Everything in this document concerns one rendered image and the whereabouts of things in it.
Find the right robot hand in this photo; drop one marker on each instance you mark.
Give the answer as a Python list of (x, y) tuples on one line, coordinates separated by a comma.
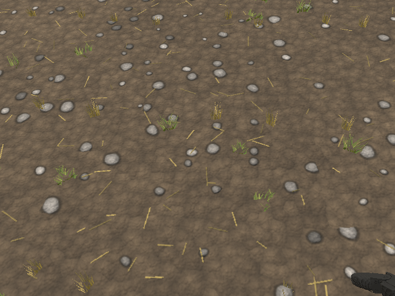
[(379, 283)]

